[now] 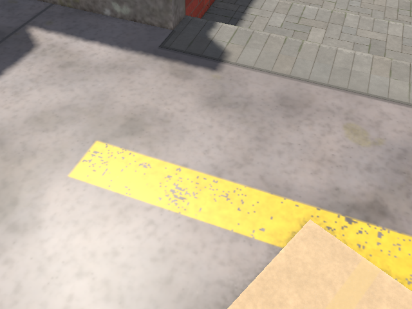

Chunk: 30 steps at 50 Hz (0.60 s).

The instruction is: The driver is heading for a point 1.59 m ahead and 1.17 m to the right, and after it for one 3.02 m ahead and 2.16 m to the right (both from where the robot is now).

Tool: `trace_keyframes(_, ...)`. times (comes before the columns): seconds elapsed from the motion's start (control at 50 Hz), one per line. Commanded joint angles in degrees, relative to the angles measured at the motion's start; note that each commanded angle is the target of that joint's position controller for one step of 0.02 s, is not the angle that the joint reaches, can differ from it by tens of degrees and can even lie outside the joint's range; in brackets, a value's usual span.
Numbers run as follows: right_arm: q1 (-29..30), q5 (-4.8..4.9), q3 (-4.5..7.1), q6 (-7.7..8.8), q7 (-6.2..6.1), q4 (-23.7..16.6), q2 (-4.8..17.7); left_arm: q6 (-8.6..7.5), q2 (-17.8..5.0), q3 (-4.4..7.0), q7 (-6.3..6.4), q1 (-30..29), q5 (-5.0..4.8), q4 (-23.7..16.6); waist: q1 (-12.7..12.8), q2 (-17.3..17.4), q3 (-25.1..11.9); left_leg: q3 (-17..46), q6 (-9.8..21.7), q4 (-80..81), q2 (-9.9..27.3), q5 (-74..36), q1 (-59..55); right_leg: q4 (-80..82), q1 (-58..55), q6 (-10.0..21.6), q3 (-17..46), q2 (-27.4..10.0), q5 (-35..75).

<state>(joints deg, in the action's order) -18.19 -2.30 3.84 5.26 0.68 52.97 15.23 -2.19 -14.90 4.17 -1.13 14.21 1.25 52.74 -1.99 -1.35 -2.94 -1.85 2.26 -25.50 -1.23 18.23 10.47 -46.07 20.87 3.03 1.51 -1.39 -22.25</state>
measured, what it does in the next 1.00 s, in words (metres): walks ahead, turning right: right foot, then left foot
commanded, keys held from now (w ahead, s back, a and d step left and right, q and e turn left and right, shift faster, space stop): w+e+shift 1.00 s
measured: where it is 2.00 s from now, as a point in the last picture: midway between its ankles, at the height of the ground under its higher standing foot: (390, 152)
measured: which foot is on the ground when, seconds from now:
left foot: down 0.00-0.30, up 0.32-0.72, down 0.74-1.00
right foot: up 0.00-0.28, down 0.30-0.74, up 0.76-1.00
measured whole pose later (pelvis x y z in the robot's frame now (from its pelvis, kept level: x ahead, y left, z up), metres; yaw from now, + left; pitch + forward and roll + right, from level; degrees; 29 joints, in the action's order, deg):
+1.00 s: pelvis +0.71 -0.22 -0.01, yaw -48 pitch +1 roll +2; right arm -31.9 -1.9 1.6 6.2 0.2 52.0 14.4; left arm 1.4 -17.3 1.5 -4.5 0.3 1.5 31.9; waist -4.9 -4.3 -0.1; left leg -11.8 0.7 -16.5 -1.5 22.0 -4.2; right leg -73.4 50.1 5.7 -1.7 -1.0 -6.3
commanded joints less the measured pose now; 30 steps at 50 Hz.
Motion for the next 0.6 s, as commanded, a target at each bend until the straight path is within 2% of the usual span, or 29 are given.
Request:
trace_keyframes(0.02, -10.74, -0.78, 1.92, 0.22, -1.11, 0.31, 8.42, -1.88, -4.22, 0.62, -1.22, -14.04, 0.23, -9.02, -5.07, 5.33, 5.33, 26.8, 9.17, 17.55, 19.91, 17.22, -25.36, -14.37, 36.58, 2.31, 3.87, -1.6, 3.4)
trace_keyframes(0.06, -7.6, -0.23, 0.93, 0.81, -1.44, -0.37, 6.24, -1.0, -3.89, 0.6, -2.19, -12.27, 0.47, -8.8, -2.51, 6.19, 6.12, 18.59, 6.83, 20.32, 17.81, 12.4, -21.35, -16.31, 34.38, 1.57, 3.35, -2.03, 6.65)
trace_keyframes(0.12, -6.98, 0.22, -0.09, 1.59, -1.43, 0.05, 4.03, 0.25, -2.94, -0.12, -3.17, -15.55, 0.68, -11.08, -1.46, 6.64, 9.62, 5.76, 4.79, 22.95, 15.22, -2.41, -15.26, -14.13, 32.15, 0.2, 0.28, -2.01, 13.03)
trace_keyframes(0.16, -5.9, 0.17, -0.28, 2.02, -1.31, 0.18, 4.12, 0.63, -2.09, -1.13, -3.89, -17.99, 0.64, -13.06, -0.66, 7.14, 10.9, -1.67, 3.8, 24.48, 13.5, -9.01, -10.76, -7.05, 25.87, 0.61, -3.25, -2.72, 17.32)
trace_keyframes(0.2, -7.74, 0.38, -0.4, 2.16, -1.38, 1.06, 5.01, 1.05, -1.56, -1.95, -4.3, -21.12, 0.81, -15.11, -1.29, 6.27, 12.38, -5.29, 3.68, 25.85, 14.91, -16.61, -10.51, -2.34, 21.87, 2.97, -7.04, -2.74, 17.59)
trace_keyframes(0.22, -7.57, 0.45, -0.46, 2.14, -1.42, 1.31, 5.64, 1.21, -1.36, -2.24, -4.19, -21.08, 0.81, -15.7, -0.49, 5.8, 12.48, -7.95, 3.2, 24.2, 15.04, -27.18, -11.33, 0.28, 19.01, 4.7, -8.88, -1.83, 16.87)
trace_keyframes(0.24, -8.19, 0.59, -0.4, 1.99, -1.5, 1.56, 6.59, 1.33, -1.68, -2.31, -3.81, -20.76, 0.78, -15.99, 0.0, 6.12, 11.25, -10.02, 2.97, 20.59, 14.96, -42.92, -13.15, 2.24, 15.62, 6.2, -11.66, 0.5, 14.81)
trace_keyframes(0.26, -9.5, 0.42, -0.09, 1.56, -1.83, 1.92, 8.37, 1.46, -2.55, -2.04, -3.35, -18.43, 0.86, -15.79, 1.65, 7.95, 8.43, -11.09, 2.76, 14.02, 16.23, -61.57, -15.59, 1.33, 11.45, 7.58, -13.88, 3.6, 11.04)
trace_keyframes(0.28, -9.62, 0.0, 0.43, 0.55, -2.0, 1.47, 10.58, 1.36, -4.33, -1.27, -2.9, -10.78, 0.45, -13.98, 5.45, 9.42, 3.47, -12.3, 2.95, 2.14, 16.82, -76.31, -16.15, -0.89, 3.96, 8.76, -15.82, 7.56, 4.95)
trace_keyframes(0.3, -8.08, 0.2, 0.94, -0.32, -2.23, 0.45, 12.5, 1.15, -6.12, -0.29, -2.49, 0.04, -0.02, -11.25, 10.55, 10.19, -2.18, -12.52, 2.65, -12.22, 17.51, -80.94, -12.38, -0.18, -7.93, 10.47, -14.85, 9.37, 3.03)
trace_keyframes(0.32, -7.33, 0.47, 0.72, -0.47, -1.97, -1.49, 11.88, 1.11, -10.62, 1.88, -1.77, 10.74, 0.49, -7.77, 14.95, 4.89, -8.52, -12.0, 0.8, -30.35, 15.44, -70.06, -0.04, 4.4, -26.58, 13.14, -9.69, 9.06, 2.13)
trace_keyframes(0.34, -7.31, 1.16, -0.74, 0.02, -0.26, -4.77, 5.76, 1.9, -16.71, 4.35, -0.46, 13.87, 0.41, -6.34, 13.02, -10.63, -14.55, -9.65, -3.27, -55.64, 6.31, -14.94, 22.93, 11.28, -45.69, 21.0, 17.27, -6.1, -8.91)
trace_keyframes(0.36, 1.16, -0.32, -0.69, 1.4, 0.37, -6.83, 6.33, 2.25, -15.78, 4.01, 0.19, 14.53, -1.8, -6.7, 13.5, -4.94, -15.93, 0.59, -3.34, -60.29, 3.09, 5.82, 26.47, 22.06, -42.09, 19.15, 31.85, -8.55, -8.04)
trace_keyframes(0.38, 7.44, 0.51, -1.4, 2.06, 0.5, -11.62, 4.96, 2.32, -17.44, 4.03, 1.28, 10.0, -0.09, -7.4, 10.53, -4.34, -8.95, 3.97, -3.58, -61.03, 3.48, 2.01, 34.59, 28.99, -37.67, 20.09, 37.74, -9.8, -6.52)
trace_keyframes(0.4, 8.42, 0.63, -1.71, 2.63, 0.35, -11.89, 6.07, 2.07, -15.1, 3.81, 1.93, 7.44, 0.65, -7.54, 8.62, 2.02, -2.78, 5.64, -2.74, -57.65, 6.34, 0.06, 36.15, 31.11, -30.59, 18.83, 36.54, -9.63, -5.61)
trace_keyframes(0.42, 8.01, 0.36, -1.88, 2.44, 0.38, -12.49, 5.72, 1.54, -14.05, 3.6, 2.41, 5.06, 0.77, -7.84, 5.94, 1.85, -0.9, 6.44, -2.93, -53.57, 7.7, 0.49, 33.3, 30.88, -23.7, 18.2, 32.72, -7.8, -1.55)
trace_keyframes(0.44, 6.16, -0.1, -2.03, 1.25, 0.1, -12.27, 5.43, 1.21, -11.93, 2.96, 2.47, 2.0, 0.66, -8.02, 2.42, 1.01, 1.06, 6.6, -3.94, -50.21, 8.61, 2.85, 28.89, 31.01, -16.24, 17.53, 26.51, -5.1, 1.36)
trace_keyframes(0.48, 4.34, -0.85, -1.92, -1.71, -0.12, -11.94, 5.31, 0.28, -9.31, 1.97, 2.04, -2.3, 0.28, -10.0, -1.04, 0.99, 2.25, 5.43, -5.89, -41.34, 8.95, 7.94, 21.27, 32.05, -5.02, 15.92, 17.55, -1.46, 1.92)
trace_keyframes(0.5, 6.64, -0.84, -2.11, -2.66, 0.0, -13.16, 4.97, -0.22, -8.87, 1.69, 1.77, -3.58, 0.16, -10.73, -1.33, 0.5, 3.94, 3.79, -6.69, -35.95, 8.27, 4.89, 17.87, 32.99, 1.16, 15.65, 15.21, 0.63, 3.09)
trace_keyframes(0.52, 9.9, -0.44, -2.32, -3.26, 0.16, -14.86, 4.48, -0.54, -9.39, 1.76, 1.57, -4.43, 0.15, -11.22, -1.33, -0.78, 5.58, 2.34, -7.59, -30.63, 7.53, 0.29, 15.41, 34.36, 5.79, 15.49, 14.37, 2.03, 3.38)
trace_keyframes(0.56, 14.29, 0.7, -2.99, -3.86, 0.48, -16.99, 3.48, -0.93, -11.68, 2.71, 0.89, -3.73, 0.25, -11.55, 0.0, -3.71, 5.78, 1.42, -8.92, -20.18, 5.87, -8.19, 10.92, 35.96, 7.14, 13.8, 14.86, 3.54, 4.48)
trace_keyframes(0.6, 16.16, 2.06, -2.43, -4.07, 0.08, -17.69, 5.36, -1.38, -12.66, 3.36, 0.12, -2.56, 0.5, -11.57, 1.21, -3.65, 4.25, 1.99, -9.36, -14.34, 4.9, -14.54, 7.83, 35.55, 2.26, 12.09, 17.44, 2.6, 8.38)
Next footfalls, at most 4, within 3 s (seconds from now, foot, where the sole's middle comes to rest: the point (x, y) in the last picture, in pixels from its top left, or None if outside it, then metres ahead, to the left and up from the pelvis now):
0.30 right None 0.38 -0.16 -0.75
0.74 left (227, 257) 0.71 -0.08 -0.78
1.16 right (321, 211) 0.89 -0.45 -0.76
1.54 left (366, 139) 1.28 -0.76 -0.78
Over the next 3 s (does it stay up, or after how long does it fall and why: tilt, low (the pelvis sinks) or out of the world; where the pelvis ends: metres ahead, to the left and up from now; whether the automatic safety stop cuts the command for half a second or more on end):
stays up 1.79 -1.09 -0.05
